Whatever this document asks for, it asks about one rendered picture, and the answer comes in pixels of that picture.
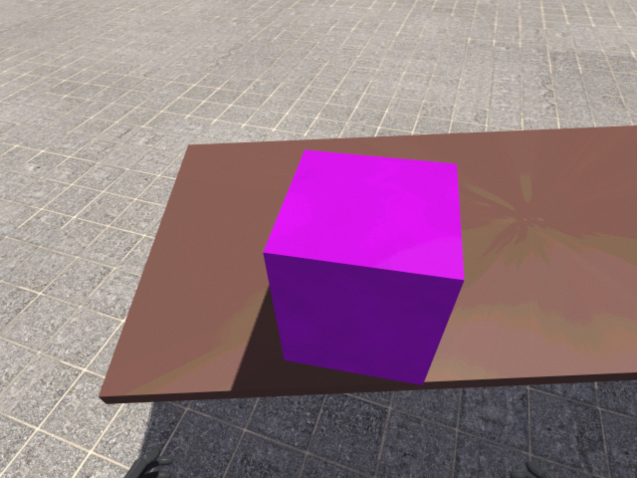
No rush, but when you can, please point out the carton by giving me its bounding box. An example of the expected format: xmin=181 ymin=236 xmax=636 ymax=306
xmin=263 ymin=150 xmax=464 ymax=385

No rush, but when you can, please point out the table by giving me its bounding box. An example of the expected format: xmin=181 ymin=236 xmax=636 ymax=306
xmin=99 ymin=125 xmax=637 ymax=404

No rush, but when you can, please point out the left robot hand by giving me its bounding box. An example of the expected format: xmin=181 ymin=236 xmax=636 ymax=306
xmin=123 ymin=448 xmax=173 ymax=478

